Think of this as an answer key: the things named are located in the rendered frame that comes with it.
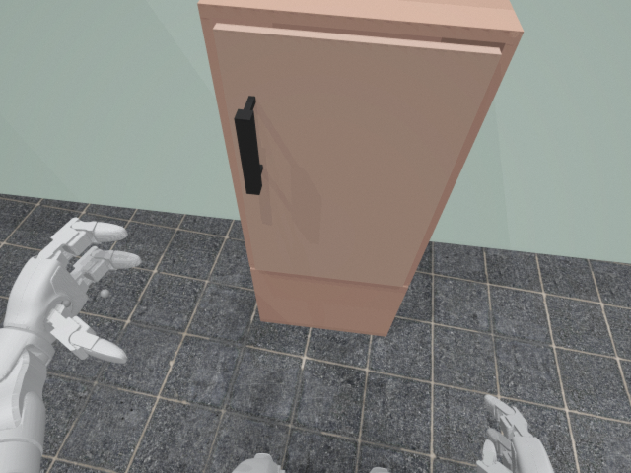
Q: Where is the cupboard door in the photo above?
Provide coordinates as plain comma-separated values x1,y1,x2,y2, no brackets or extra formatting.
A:
213,23,502,287

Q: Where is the robot right hand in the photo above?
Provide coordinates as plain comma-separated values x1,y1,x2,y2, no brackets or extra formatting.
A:
476,394,554,473

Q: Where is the left robot forearm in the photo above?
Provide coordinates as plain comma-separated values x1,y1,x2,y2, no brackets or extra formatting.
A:
0,327,55,473

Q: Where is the robot left hand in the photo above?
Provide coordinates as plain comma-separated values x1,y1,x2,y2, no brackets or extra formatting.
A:
3,218,142,364

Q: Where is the handle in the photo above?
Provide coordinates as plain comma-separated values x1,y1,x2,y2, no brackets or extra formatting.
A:
234,96,263,195

